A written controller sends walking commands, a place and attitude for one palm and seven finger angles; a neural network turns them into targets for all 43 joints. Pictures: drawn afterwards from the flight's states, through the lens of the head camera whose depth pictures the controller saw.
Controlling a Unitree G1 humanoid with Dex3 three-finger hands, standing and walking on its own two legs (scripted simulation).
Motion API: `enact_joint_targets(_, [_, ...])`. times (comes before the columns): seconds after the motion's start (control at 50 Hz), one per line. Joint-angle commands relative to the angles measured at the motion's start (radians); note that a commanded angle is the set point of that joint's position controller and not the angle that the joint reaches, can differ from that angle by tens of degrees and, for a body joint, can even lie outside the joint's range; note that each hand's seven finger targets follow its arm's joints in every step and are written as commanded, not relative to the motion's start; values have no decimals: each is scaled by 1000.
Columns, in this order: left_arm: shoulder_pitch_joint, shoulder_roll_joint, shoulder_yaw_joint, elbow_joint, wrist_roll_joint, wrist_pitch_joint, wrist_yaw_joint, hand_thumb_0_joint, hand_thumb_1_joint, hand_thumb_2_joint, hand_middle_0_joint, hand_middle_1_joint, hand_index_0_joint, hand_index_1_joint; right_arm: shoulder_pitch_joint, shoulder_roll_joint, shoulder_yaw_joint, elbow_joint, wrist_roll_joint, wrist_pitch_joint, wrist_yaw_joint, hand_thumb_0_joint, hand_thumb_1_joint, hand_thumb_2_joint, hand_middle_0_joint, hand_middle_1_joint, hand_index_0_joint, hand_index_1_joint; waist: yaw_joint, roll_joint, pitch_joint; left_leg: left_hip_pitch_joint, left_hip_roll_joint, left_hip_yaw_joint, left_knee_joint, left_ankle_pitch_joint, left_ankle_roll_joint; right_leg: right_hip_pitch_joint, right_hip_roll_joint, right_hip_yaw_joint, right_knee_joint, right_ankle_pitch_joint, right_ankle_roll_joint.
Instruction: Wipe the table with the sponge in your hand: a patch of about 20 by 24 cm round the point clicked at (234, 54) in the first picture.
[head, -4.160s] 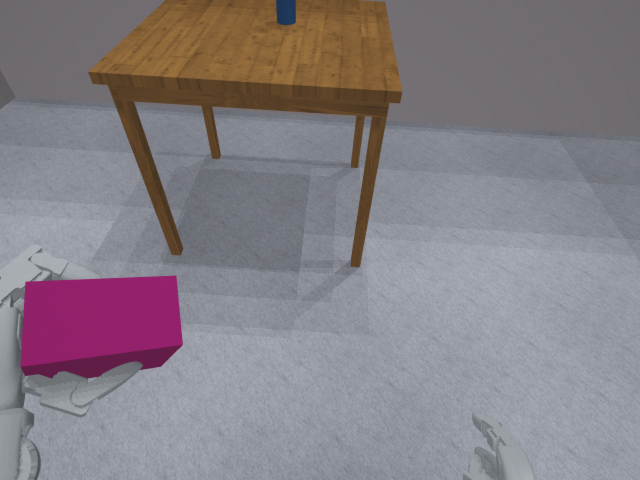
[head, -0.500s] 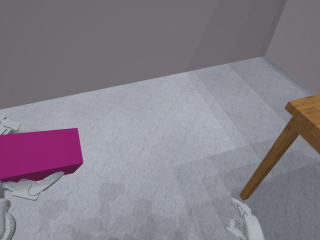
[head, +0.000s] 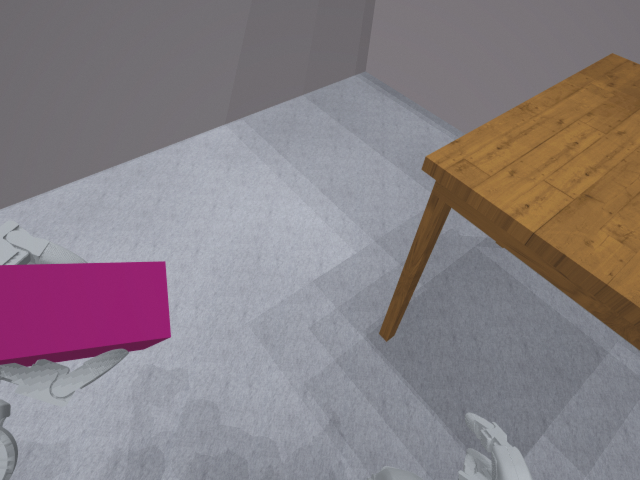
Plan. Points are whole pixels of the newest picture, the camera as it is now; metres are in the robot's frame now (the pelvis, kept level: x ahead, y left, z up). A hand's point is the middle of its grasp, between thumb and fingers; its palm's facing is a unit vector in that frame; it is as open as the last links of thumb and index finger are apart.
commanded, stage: turn to face it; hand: left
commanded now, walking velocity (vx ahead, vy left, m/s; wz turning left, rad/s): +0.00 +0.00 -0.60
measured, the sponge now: (108, 313) +0.23 +0.22 +0.15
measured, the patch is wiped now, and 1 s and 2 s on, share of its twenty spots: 0.00 0.00 0.00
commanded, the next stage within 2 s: none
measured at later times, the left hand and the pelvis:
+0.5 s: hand (270, 367) +0.18 +0.07 +0.17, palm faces +0.14 -0.84 -0.53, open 10.5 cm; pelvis -0.09 -0.10 -0.01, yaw -17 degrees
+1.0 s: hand out of the picture +0.09 -0.09 +0.17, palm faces -0.06 -0.86 -0.51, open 10.5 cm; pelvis -0.22 -0.17 -0.03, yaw -34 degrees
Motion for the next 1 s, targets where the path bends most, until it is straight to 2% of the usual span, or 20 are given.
enact_joint_targets(0.0, [-103, 156, 37, -275, 2, -55, 4, 0, 100, 1300, -1200, -1600, -1200, -1600, -83, -160, -50, -166, -3, -71, -4, 0, -900, -900, 200, 300, 200, 300, -26, 249, -106, 72, 237, -78, -148, 577, 51, 27, -6, -57, -89, 12, 17])
enact_joint_targets(0.14, [9, 199, 126, -247, -20, -46, 10, 0, 100, 1300, -1200, -1600, -1200, -1600, -61, -149, -47, -164, 2, -79, 8, 0, -900, -900, 200, 300, 200, 300, -15, 203, -179, 43, 234, -16, 74, 412, -1, 278, -2, -71, -462, 174, -6])
enact_joint_targets(0.16, [-2, 223, 143, -241, -15, -50, 11, 0, 100, 1300, -1200, -1600, -1200, -1600, -51, -141, -48, -159, 8, -73, 10, 0, -900, -900, 200, 300, 200, 300, -20, 78, -206, -20, 181, 12, 236, 279, -26, 364, -75, 12, -536, 346, -42])
enact_joint_targets(0.18, [8, 263, 180, -228, -17, -56, 19, 0, 100, 1300, -1200, -1600, -1200, -1600, -69, -106, -38, -179, 9, -72, 3, 0, -900, -900, 200, 300, 200, 300, -13, -188, -214, -236, 48, 15, 444, -162, -66, 495, -227, 267, -535, 838, -129])
enact_joint_targets(0.2, [33, 294, 232, -203, -26, -53, 31, 0, 100, 1300, -1200, -1600, -1200, -1600, -109, -105, -21, -187, -2, -70, -7, 0, -900, -900, 200, 300, 200, 300, -3, -290, -213, -396, -34, -82, 611, -391, -94, 495, -331, 415, -515, 1161, -199])
enact_joint_targets(0.24, [119, 268, 241, -174, -51, -27, 28, 0, 100, 1300, -1200, -1600, -1200, -1600, -115, -109, -44, -166, 11, -38, -4, 0, -900, -900, 200, 300, 200, 300, -17, -226, -252, -398, -20, -223, 746, -254, -95, 485, -295, 400, -513, 986, -145])
enact_joint_targets(0.3, [151, 207, 221, -139, -56, -38, 31, 0, 100, 1300, -1200, -1600, -1200, -1600, -156, -85, -27, -128, 1, 19, -4, 0, -900, -900, 200, 300, 200, 300, -27, -99, -256, -474, -40, -226, 845, -99, -111, 506, -222, 304, -509, 814, -164])
enact_joint_targets(0.4, [70, 201, 167, -173, -64, -52, 33, 0, 100, 1300, -1200, -1600, -1200, -1600, -169, -140, -58, -124, 3, 35, -16, 0, -900, -900, 200, 300, 200, 300, -14, -76, -229, -426, -73, -245, 825, -52, -96, 387, -182, 356, -617, 514, -60])
enact_joint_targets(0.54, [-49, 208, 128, -161, -61, -66, 39, 0, 100, 1300, -1200, -1600, -1200, -1600, -167, -162, -67, -132, 1, 35, -22, 0, -900, -900, 200, 300, 200, 300, 1, -110, -159, -183, -128, -176, 413, -106, -75, 194, -119, 424, -844, 1, 21])
enact_joint_targets(0.64, [-94, 185, 93, -105, -40, -55, 23, 0, 100, 1300, -1200, -1600, -1200, -1600, -135, -151, -69, -122, 5, 39, -19, 0, -900, -900, 200, 300, 200, 300, -1, -163, -156, 108, -190, -58, -71, -227, -18, 137, -27, 386, -873, 24, 97])
enact_joint_targets(0.66, [-120, 183, 78, -103, -39, -57, 12, 0, 100, 1300, -1200, -1600, -1200, -1600, -102, -153, -67, -116, 2, 42, -18, 0, -900, -900, 200, 300, 200, 300, -32, -113, -156, 216, -150, -69, -216, -187, 17, 71, 20, 343, -772, 63, 121])
enact_joint_targets(0.68, [-137, 188, 73, -105, -40, -63, -3, 0, 100, 1300, -1200, -1600, -1200, -1600, -109, -167, -64, -133, -6, 46, -22, 0, -900, -900, 200, 300, 200, 300, -40, 81, -140, 251, 1, -178, -347, -134, 80, 15, 91, 275, -473, 90, 120])
enact_joint_targets(0.7, [-133, 183, 89, -130, -29, -67, -7, 0, 100, 1300, -1200, -1600, -1200, -1600, -179, -161, -56, -193, -30, 43, -19, 0, -900, -900, 200, 300, 200, 300, 0, 313, -124, 147, 290, -426, -353, -22, 180, -83, 101, 199, -6, -55, 66])
enact_joint_targets(0.72, [-138, 201, 105, -155, -13, -76, -7, 0, 100, 1300, -1200, -1600, -1200, -1600, -180, -116, -46, -220, -33, 18, -18, 0, -900, -900, 200, 300, 200, 300, 18, 253, -106, 19, 431, -508, -318, 99, 225, -91, 26, 243, 280, -107, 13])
enact_joint_targets(0.76, [-117, 227, 148, -201, -11, -87, -23, 0, 100, 1300, -1200, -1600, -1200, -1600, -166, -135, -71, -196, -8, 13, 0, 0, -900, -900, 200, 300, 200, 300, 26, 191, -120, -76, 339, -253, -264, 117, 187, -96, -8, 243, 408, -74, -13])
enact_joint_targets(0.82, [-74, 200, 126, -258, -30, -73, -4, 0, 100, 1300, -1200, -1600, -1200, -1600, -140, -139, -61, -189, 17, -13, 5, 0, -900, -900, 200, 300, 200, 300, 29, 206, -47, -57, 244, -87, -175, 139, 104, -38, -49, 101, 19, -61, -6])
enact_joint_targets(0.9, [-150, 183, 99, -214, -17, -78, 14, 0, 100, 1300, -1200, -1600, -1200, -1600, -59, -175, -69, -171, 19, -76, 0, 0, -900, -900, 200, 300, 200, 300, -3, 151, -80, -113, 163, -38, 45, 79, 7, 263, 34, -70, -365, 93, 21])
enact_joint_targets(0.92, [-158, 187, 90, -169, -4, -65, 17, 0, 100, 1300, -1200, -1600, -1200, -1600, -39, -171, -69, -150, 19, -80, -2, 0, -900, -900, 200, 300, 200, 300, -15, 58, -75, -141, 117, -25, 177, 29, -25, 296, 5, -6, -455, 163, -7])
enact_joint_targets(0.96, [-186, 288, 189, -134, -11, -74, 39, 0, 100, 1300, -1200, -1600, -1200, -1600, -120, -131, -54, -166, 6, -90, -13, 0, -900, -900, 200, 300, 200, 300, 16, -378, -112, -354, -65, -96, 635, -395, -80, 292, -328, 568, -623, 600, -197])
enact_joint_targets(0.98, [-209, 279, 202, -129, -19, -78, 44, 0, 100, 1300, -1200, -1600, -1200, -1600, -147, -111, -41, -145, -7, -88, -18, 0, -900, -900, 200, 300, 200, 300, 15, -330, -146, -318, -26, -203, 710, -315, -74, 253, -346, 529, -625, 520, -204])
